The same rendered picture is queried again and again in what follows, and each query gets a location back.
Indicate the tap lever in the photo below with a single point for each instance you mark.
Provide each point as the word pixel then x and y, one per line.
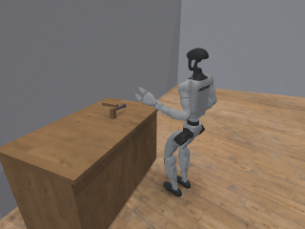
pixel 120 107

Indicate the right robot shin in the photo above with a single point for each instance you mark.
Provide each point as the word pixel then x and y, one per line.
pixel 184 164

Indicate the counter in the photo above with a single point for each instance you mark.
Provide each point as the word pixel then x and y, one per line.
pixel 79 171

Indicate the robot left forearm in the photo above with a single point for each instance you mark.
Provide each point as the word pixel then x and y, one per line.
pixel 173 113

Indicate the left robot hand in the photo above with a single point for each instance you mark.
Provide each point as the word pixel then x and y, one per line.
pixel 148 97

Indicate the robot head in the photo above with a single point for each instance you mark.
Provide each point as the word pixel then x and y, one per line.
pixel 197 54

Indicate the left robot upper arm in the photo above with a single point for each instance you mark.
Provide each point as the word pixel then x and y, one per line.
pixel 185 89

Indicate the right robot upper arm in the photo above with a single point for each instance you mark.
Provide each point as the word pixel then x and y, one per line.
pixel 212 95

